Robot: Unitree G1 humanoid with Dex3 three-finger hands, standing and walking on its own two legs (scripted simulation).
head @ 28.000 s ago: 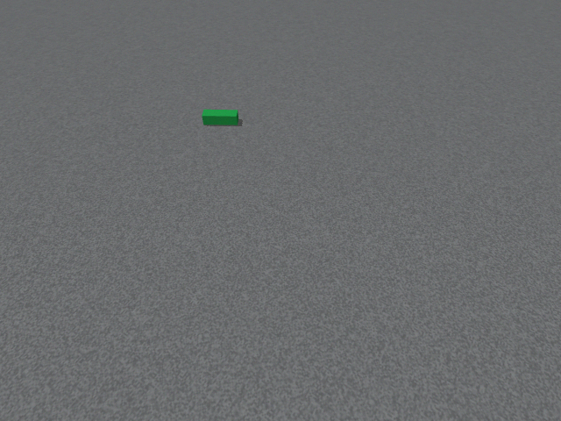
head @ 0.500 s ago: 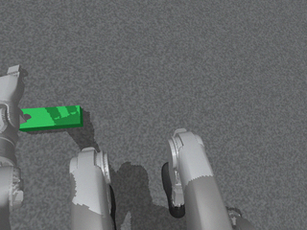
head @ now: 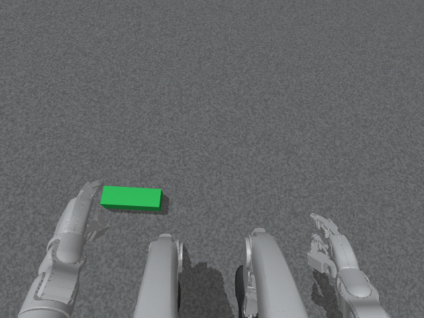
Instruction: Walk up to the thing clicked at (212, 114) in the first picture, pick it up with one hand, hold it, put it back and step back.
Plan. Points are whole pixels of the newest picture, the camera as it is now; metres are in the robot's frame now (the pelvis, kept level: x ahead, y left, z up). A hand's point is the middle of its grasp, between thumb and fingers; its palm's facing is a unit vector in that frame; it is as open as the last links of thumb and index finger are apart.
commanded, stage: home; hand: left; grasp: from above
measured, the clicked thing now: (133, 198) +0.47 +0.26 -0.52
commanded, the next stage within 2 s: none
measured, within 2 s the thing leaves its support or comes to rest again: neither
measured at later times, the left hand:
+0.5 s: hand (80, 241) +0.24 +0.18 +0.10, palm faces +0.08 -0.97 -0.21, open 7.4 cm
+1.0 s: hand (70, 257) +0.22 +0.18 +0.12, palm faces +0.08 -0.98 -0.20, open 7.4 cm
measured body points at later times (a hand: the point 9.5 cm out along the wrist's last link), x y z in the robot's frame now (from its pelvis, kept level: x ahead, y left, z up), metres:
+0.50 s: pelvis +0.07 -0.01 +0.15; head +0.10 +0.00 +0.60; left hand +0.23 +0.23 +0.12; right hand +0.21 -0.25 +0.08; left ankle +0.06 +0.12 -0.52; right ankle +0.09 -0.14 -0.52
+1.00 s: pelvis +0.07 +0.00 +0.16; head +0.08 +0.01 +0.61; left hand +0.21 +0.23 +0.13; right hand +0.24 -0.23 +0.11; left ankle +0.06 +0.12 -0.52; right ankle +0.09 -0.14 -0.52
